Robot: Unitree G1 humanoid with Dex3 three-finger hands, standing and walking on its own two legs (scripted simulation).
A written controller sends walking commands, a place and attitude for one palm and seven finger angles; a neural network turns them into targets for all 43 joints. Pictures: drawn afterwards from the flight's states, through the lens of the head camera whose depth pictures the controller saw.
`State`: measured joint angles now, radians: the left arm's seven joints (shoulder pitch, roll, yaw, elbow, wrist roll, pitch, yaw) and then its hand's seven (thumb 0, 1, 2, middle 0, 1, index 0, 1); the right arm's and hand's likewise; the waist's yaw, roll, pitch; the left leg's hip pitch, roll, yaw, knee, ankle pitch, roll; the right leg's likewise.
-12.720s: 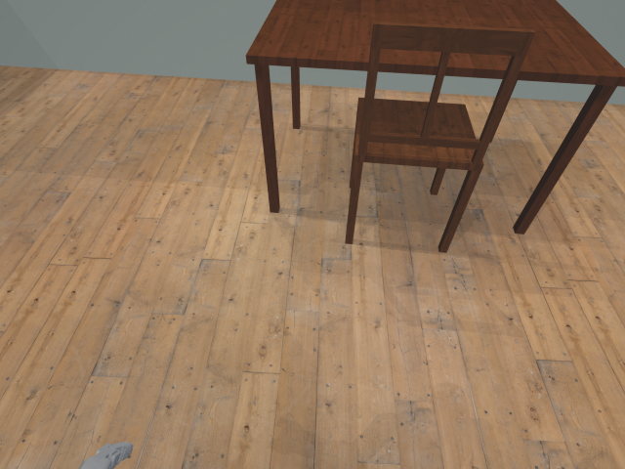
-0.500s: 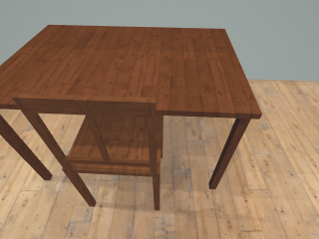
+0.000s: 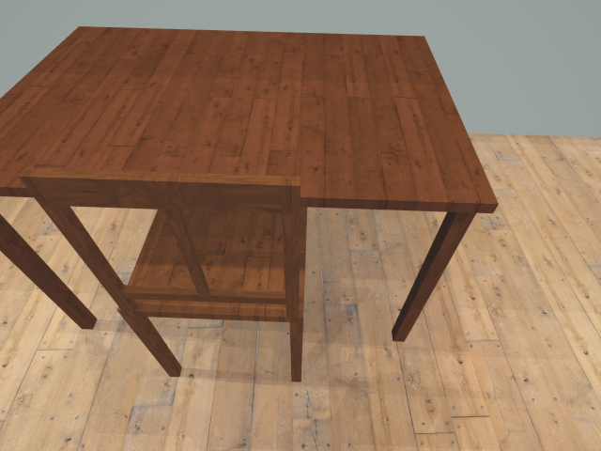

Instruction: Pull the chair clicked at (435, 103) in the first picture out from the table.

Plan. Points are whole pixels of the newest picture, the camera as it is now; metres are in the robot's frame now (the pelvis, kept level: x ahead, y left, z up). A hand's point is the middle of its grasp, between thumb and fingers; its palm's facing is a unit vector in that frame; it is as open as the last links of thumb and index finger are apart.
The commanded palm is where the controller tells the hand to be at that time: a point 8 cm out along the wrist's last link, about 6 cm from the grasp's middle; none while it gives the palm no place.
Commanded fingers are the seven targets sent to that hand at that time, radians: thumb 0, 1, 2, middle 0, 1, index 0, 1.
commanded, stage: look again from close up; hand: left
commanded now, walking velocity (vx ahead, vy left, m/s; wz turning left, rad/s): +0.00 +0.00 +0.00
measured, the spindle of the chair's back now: (189, 254) +0.46 +0.23 -0.08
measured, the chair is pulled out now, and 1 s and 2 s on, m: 0.00 0.00 0.00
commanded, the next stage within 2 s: raise the hand toward the chair's back in 0.04 s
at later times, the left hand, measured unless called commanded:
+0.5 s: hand (200, 400) +0.19 +0.14 -0.03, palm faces -0.03 -1.00 +0.03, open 8.7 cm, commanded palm +0.12 +0.23 -0.06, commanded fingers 0.00 0.46 0.71 -0.16 -0.23 -0.16 -0.23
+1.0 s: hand (172, 400) +0.20 +0.19 -0.06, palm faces +0.04 -1.00 +0.01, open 13.0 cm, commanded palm +0.15 +0.24 -0.05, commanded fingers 0.00 -0.13 0.46 -0.10 -0.14 -0.10 -0.14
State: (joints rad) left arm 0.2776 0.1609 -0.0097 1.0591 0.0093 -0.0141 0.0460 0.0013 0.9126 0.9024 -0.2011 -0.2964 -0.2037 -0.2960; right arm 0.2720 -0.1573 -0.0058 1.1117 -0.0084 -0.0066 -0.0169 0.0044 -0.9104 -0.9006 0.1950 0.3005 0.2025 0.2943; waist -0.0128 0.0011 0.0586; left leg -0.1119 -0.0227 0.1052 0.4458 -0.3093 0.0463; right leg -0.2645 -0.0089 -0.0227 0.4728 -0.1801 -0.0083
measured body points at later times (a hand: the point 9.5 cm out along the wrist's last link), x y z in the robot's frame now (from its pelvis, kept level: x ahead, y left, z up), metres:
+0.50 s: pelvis -0.01 -0.02 -0.05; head +0.01 +0.01 +0.40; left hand +0.19 +0.20 -0.03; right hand +0.20 -0.27 -0.08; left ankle -0.04 +0.08 -0.74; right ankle +0.05 -0.11 -0.74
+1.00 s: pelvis -0.01 -0.02 -0.09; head +0.09 -0.02 +0.35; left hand +0.19 +0.24 -0.05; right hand +0.17 -0.23 -0.19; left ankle -0.04 +0.08 -0.74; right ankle +0.05 -0.11 -0.74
